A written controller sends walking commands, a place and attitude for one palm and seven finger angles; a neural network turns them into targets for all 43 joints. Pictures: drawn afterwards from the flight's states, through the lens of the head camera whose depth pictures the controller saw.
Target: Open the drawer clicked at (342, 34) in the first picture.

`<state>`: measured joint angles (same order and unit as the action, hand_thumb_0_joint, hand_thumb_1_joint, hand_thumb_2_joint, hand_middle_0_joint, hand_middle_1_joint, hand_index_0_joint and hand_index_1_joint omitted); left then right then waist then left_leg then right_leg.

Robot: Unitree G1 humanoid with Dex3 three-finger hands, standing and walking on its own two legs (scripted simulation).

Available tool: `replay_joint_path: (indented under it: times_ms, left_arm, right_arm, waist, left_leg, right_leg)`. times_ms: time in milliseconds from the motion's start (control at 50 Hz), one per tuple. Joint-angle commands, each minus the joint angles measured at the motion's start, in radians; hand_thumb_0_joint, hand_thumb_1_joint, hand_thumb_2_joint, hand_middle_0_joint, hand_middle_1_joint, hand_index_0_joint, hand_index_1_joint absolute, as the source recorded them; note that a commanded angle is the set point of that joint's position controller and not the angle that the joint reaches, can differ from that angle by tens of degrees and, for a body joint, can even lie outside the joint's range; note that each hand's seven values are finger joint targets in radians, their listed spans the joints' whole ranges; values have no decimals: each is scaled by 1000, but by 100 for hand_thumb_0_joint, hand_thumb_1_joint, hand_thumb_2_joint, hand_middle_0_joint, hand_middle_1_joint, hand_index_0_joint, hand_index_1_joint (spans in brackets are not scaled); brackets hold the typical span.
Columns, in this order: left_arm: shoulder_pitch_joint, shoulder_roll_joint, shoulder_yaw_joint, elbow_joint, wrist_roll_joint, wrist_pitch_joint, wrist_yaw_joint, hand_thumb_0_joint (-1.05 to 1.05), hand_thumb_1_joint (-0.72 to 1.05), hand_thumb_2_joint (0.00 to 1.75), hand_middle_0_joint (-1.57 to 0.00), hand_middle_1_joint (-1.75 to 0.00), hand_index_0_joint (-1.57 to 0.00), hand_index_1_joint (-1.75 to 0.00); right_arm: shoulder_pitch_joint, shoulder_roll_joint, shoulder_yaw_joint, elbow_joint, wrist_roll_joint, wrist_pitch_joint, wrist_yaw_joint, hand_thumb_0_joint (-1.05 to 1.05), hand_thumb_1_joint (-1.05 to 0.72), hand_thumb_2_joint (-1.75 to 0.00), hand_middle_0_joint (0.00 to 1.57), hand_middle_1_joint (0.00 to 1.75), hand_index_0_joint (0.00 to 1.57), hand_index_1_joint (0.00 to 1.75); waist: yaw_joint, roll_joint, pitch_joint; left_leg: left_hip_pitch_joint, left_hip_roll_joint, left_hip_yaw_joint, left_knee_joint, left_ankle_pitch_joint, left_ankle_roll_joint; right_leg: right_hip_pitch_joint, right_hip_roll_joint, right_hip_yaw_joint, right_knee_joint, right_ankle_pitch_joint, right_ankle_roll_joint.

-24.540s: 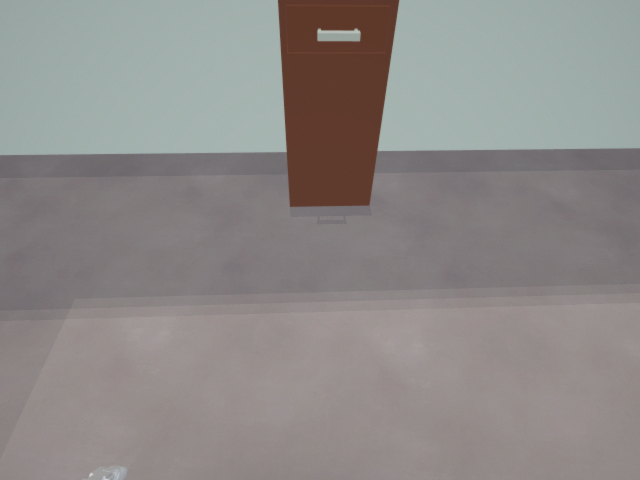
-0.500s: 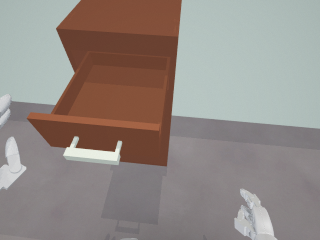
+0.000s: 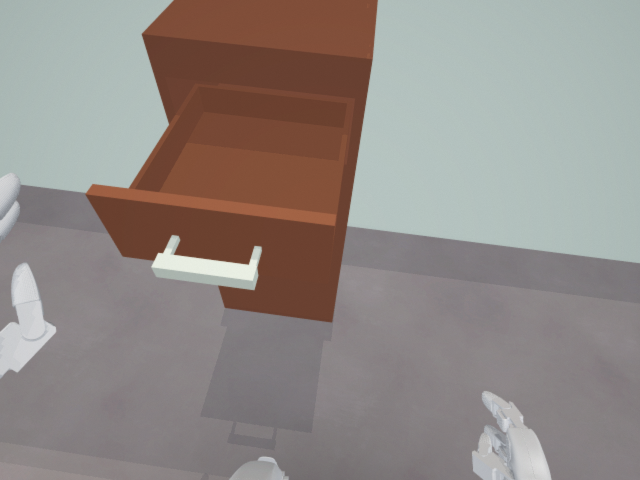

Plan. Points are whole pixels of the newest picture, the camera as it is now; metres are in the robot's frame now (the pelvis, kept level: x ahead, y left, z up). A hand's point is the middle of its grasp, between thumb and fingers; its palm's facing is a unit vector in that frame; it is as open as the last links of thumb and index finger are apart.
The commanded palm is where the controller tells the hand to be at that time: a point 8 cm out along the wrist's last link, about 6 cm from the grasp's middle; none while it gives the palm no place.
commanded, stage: step back with the hand held close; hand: left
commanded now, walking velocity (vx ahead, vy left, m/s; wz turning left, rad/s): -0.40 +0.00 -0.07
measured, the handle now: (210, 259) +0.39 +0.18 +0.03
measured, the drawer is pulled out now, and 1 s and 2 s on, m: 0.29 0.29 0.29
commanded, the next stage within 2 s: stop stepping back and stand still in 0.26 s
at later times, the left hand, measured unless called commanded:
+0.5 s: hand out of the picture +0.09 +0.21 +0.20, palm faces +0.27 -0.84 -0.47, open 7.4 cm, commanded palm +0.03 +0.26 +0.21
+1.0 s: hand out of the picture +0.01 +0.22 +0.21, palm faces +0.37 -0.82 -0.45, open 7.4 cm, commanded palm -0.04 +0.26 +0.21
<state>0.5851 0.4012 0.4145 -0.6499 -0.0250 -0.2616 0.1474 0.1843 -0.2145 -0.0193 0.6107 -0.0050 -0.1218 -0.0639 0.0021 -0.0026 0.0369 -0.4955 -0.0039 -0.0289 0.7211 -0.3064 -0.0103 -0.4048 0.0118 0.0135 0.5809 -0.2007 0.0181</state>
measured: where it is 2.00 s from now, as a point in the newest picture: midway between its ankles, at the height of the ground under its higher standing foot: outside the picture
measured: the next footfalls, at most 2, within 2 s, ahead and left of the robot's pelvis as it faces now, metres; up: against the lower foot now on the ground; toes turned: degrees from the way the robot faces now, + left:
right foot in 0.42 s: -0.17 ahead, -0.10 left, +0.00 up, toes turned -9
left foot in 0.60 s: -0.06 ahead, +0.08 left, +0.00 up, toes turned -1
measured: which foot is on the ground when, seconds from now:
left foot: down 0.00-0.40, up 0.42-0.58, down 0.60-0.86, up 0.88-1.00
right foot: down 0.00-0.08, up 0.10-0.40, down 0.42-1.00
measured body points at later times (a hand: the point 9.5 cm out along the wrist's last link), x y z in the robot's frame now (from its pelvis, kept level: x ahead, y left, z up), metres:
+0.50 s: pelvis -0.12 -0.01 +0.01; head -0.10 +0.01 +0.46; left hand +0.07 +0.25 +0.23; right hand +0.05 -0.24 -0.07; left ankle -0.03 +0.09 -0.69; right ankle -0.21 -0.12 -0.72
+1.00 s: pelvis -0.19 -0.01 +0.02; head -0.21 -0.01 +0.47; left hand -0.02 +0.26 +0.23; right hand -0.07 -0.26 -0.08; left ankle -0.15 +0.11 -0.67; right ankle -0.21 -0.09 -0.72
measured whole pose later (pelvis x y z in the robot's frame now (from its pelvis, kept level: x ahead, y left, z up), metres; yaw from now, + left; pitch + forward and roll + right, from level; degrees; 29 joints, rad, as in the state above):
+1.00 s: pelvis -0.19 -0.01 +0.02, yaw -3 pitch +1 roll +1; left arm 0.60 0.39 0.39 -0.56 -0.04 -0.23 0.15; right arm 0.28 -0.20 0.01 0.67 -0.01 -0.10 -0.06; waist -0.01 -0.01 -0.07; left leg -0.50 0.03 0.05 0.91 -0.32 0.00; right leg -0.20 0.00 -0.10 0.46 -0.28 -0.06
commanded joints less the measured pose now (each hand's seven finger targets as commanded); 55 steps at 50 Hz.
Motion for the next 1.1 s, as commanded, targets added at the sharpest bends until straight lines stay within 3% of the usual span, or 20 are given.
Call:
replay_joint_path:
  times_ms: [0, 20, 40, 80, 120, 160, 340, 360, 400, 440, 480, 540, 640, 680, 780, 800, 840, 860, 940, 1080]
  left_arm:
    - [-33, 167, 130, -180, -5, -24, 29, 0, 90, 90, -20, -30, -20, -30]
    - [-31, 166, 128, -183, -11, -22, 26, 0, 90, 90, -20, -30, -20, -30]
    - [-40, 187, 142, -211, -6, -32, 24, 0, 90, 90, -20, -30, -20, -30]
    - [-27, 173, 151, -248, -14, -59, 19, 0, 90, 90, -20, -30, -20, -30]
    - [-23, 141, 118, -264, -23, -43, 31, 0, 90, 90, -20, -30, -20, -30]
    - [-13, 110, 76, -252, -29, -17, 30, 0, 90, 90, -20, -30, -20, -30]
    - [-8, 190, 132, -240, -68, 26, 7, 0, 90, 90, -20, -30, -20, -30]
    - [2, 194, 128, -259, -69, 10, -1, 0, 90, 90, -20, -30, -20, -30]
    - [0, 294, 207, -266, -59, -17, 17, 0, 90, 90, -20, -30, -20, -30]
    - [-58, 245, 154, -244, -35, -8, 18, 0, 90, 90, -20, -30, -20, -30]
    - [46, 181, 144, -139, -19, 29, 29, 0, 90, 90, -20, -30, -20, -30]
    - [5, 163, 108, -128, -24, 34, 28, 0, 90, 90, -20, -30, -20, -30]
    - [-22, 202, 106, -284, -22, -14, 26, 0, 90, 90, -20, -30, -20, -30]
    - [13, 178, 99, -273, -16, -15, 34, 0, 90, 90, -20, -30, -20, -30]
    - [73, 173, 119, -183, -14, 13, 45, 0, 90, 90, -20, -30, -20, -30]
    - [64, 179, 124, -145, -9, 19, 42, 0, 90, 90, -20, -30, -20, -30]
    - [25, 231, 185, -121, -27, 11, 39, 0, 90, 90, -20, -30, -20, -30]
    - [-53, 202, 144, -153, -28, 1, 37, 0, 90, 90, -20, -30, -20, -30]
    - [-68, 142, 77, -44, -10, -14, 17, 0, 90, 90, -20, -30, -20, -30]
    - [-82, 143, 60, -161, -5, -8, 40, 0, 90, 90, -20, -30, -20, -30]
  right_arm:
    - [-83, -82, -25, -150, 5, -27, -7, 0, -90, -90, 20, 30, 20, 30]
    - [-89, -109, -28, -147, 6, -21, -14, 0, -90, -90, 20, 30, 20, 30]
    - [-121, -145, -46, -166, 4, -23, -22, 0, -90, -90, 20, 30, 20, 30]
    - [-87, -122, -54, -166, -28, -66, -19, 0, -90, -90, 20, 30, 20, 30]
    - [-53, -112, -56, -130, -31, -92, -10, 0, -90, -90, 20, 30, 20, 30]
    - [-62, -114, -47, -111, -18, -105, 5, 0, -90, -90, 20, 30, 20, 30]
    - [-130, -112, -19, -143, -16, -73, 26, 0, -90, -90, 20, 30, 20, 30]
    - [-118, -96, -10, -154, -8, -59, 33, 0, -90, -90, 20, 30, 20, 30]
    - [-103, -91, -3, -144, -7, -33, 28, 0, -90, -90, 20, 30, 20, 30]
    - [-71, -82, 7, -156, 18, -38, 23, 0, -90, -90, 20, 30, 20, 30]
    - [-71, -72, 10, -153, 18, -26, -2, 0, -90, -90, 20, 30, 20, 30]
    - [-42, -111, -1, -134, 14, -35, -21, 0, -90, -90, 20, 30, 20, 30]
    - [-23, -130, -13, -144, -7, -86, -20, 0, -90, -90, 20, 30, 20, 30]
    - [-11, -119, -11, -133, -14, -104, -10, 0, -90, -90, 20, 30, 20, 30]
    - [-44, -127, -9, -147, -9, -78, -12, 0, -90, -90, 20, 30, 20, 30]
    - [-50, -128, -15, -150, -9, -60, -14, 0, -90, -90, 20, 30, 20, 30]
    - [-34, -122, -19, -134, -20, -28, -4, 0, -90, -90, 20, 30, 20, 30]
    - [-22, -120, -28, -122, -8, -32, 0, 0, -90, -90, 20, 30, 20, 30]
    - [-35, -109, -21, -115, 2, -31, -6, 0, -90, -90, 20, 30, 20, 30]
    - [-25, -107, -15, -124, -4, -70, -22, 0, -90, -90, 20, 30, 20, 30]
  waist:
    - [-19, -145, -152]
    - [-20, -11, -123]
    - [-2, 212, -114]
    - [-1, 305, -201]
    - [6, 145, -208]
    - [9, 204, -235]
    - [25, 228, -213]
    - [16, 131, -200]
    - [23, -162, -163]
    - [-2, -223, -233]
    - [-14, -151, -167]
    - [-32, -24, -121]
    - [-17, 274, -180]
    - [-12, 210, -149]
    - [-16, 204, -88]
    - [-19, 121, -64]
    - [-11, -191, -55]
    - [-21, -217, -42]
    - [-32, -84, 4]
    - [-12, -38, -63]
  left_leg:
    - [201, -4, 34, -123, -17, -3]
    - [195, 38, -28, -303, 136, 22]
    - [122, 195, -188, -409, 249, 69]
    - [-60, 388, -387, -597, -43, 180]
    - [212, 344, -239, -414, 361, 188]
    - [324, 303, -138, -378, 533, 162]
    - [152, 191, -60, -501, -10, 45]
    - [176, 125, -19, -381, -43, 13]
    - [159, -10, 63, 164, -73, -50]
    - [-21, -17, 16, 285, -104, -32]
    - [18, 19, 58, 97, -48, -10]
    - [252, 33, 66, -266, 179, 16]
    - [381, 229, -249, -432, 390, 51]
    - [244, 266, -268, -509, 80, 113]
    - [-16, 170, -101, -534, -351, 54]
    - [-63, 117, -43, -399, -345, 34]
    - [-94, 11, 56, 147, -109, 0]
    - [-153, 15, 37, 312, -89, -6]
    - [-51, 70, 59, 190, -3, 0]
    - [251, 49, 101, -295, 75, 39]
  right_leg:
    - [-10, -203, 139, -204, 198, -108]
    - [-27, -102, 64, -110, 109, -47]
    - [6, 8, -7, 75, -14, 0]
    - [140, 100, 26, 573, -366, -6]
    - [-64, 53, 62, 557, -343, -11]
    - [-74, 46, 6, 482, -322, 1]
    - [257, 51, -77, -163, -202, -60]
    - [225, -26, -6, -322, -169, -91]
    - [-35, -386, 320, -445, -80, -221]
    - [203, -310, 187, -236, 471, -190]
    - [249, -258, 70, -174, 591, -150]
    - [156, -182, 11, -159, 271, -69]
    - [49, 4, -62, 112, -259, -7]
    - [102, -10, -33, 204, -310, -15]
    - [352, 13, -139, -75, -256, -48]
    - [346, -32, -74, -170, -300, -78]
    - [161, -372, 416, -464, -476, -233]
    - [194, -397, 426, -457, -376, -249]
    - [90, -295, 150, -415, -254, -176]
    - [190, -201, 53, -244, -31, -93]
